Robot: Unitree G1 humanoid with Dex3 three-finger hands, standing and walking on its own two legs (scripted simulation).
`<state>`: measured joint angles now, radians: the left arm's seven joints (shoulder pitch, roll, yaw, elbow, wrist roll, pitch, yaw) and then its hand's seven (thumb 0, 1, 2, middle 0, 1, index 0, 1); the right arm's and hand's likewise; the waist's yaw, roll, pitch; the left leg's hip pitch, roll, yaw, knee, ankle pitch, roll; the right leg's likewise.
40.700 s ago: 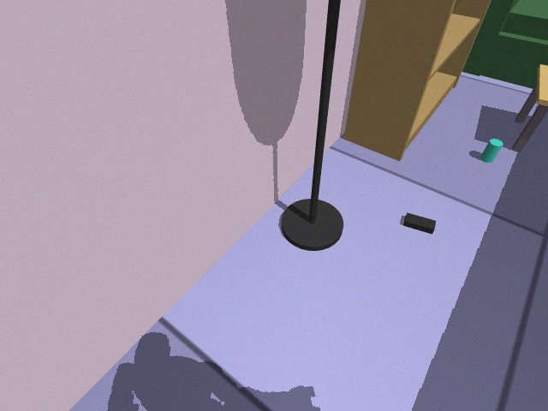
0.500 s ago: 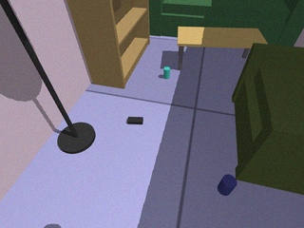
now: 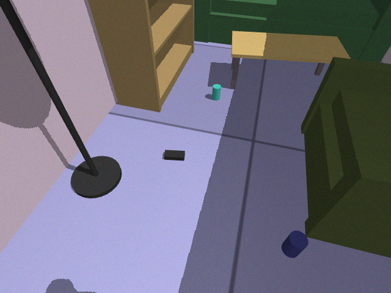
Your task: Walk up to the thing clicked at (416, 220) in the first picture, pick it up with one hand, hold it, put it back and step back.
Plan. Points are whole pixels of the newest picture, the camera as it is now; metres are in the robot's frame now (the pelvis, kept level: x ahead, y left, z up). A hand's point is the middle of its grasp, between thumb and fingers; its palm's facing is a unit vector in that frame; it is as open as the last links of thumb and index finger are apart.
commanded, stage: step back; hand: left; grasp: from above
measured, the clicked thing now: (174, 155) +1.06 +0.16 -0.75
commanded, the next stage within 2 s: stand in 0.22 s
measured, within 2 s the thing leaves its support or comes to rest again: neither
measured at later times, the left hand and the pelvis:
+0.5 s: hand out of the picture +0.11 +0.25 -0.14, palm faces -0.04 -0.94 -0.34, open 7.3 cm; pelvis +0.01 +0.00 +0.02, yaw +0 degrees
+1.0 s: hand out of the picture +0.07 +0.25 -0.14, palm faces -0.04 -0.94 -0.34, open 7.3 cm; pelvis +0.00 +0.00 +0.02, yaw +0 degrees
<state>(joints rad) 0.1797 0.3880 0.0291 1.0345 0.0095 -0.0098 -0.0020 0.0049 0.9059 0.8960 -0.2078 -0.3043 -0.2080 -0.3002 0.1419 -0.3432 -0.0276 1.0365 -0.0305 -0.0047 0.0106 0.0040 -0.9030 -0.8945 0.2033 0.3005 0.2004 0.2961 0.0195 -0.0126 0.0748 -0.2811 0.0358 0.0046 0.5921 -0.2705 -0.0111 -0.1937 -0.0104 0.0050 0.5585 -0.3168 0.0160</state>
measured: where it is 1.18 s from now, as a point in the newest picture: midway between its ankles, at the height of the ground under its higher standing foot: outside the picture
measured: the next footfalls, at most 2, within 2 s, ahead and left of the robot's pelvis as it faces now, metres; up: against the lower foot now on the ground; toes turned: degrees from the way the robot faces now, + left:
none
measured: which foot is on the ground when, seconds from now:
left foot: down 0.00-1.00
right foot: down 0.00-1.00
